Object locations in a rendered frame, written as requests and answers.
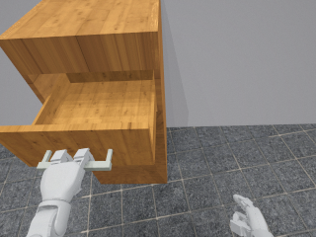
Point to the handle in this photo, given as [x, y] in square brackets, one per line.
[90, 166]

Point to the left robot forearm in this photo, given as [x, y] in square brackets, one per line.
[51, 219]

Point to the robot right hand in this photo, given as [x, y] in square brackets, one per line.
[242, 224]

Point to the cabinet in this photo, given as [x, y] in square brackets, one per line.
[80, 36]

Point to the robot left hand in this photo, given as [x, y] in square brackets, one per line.
[62, 179]

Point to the drawer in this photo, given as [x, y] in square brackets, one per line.
[96, 110]

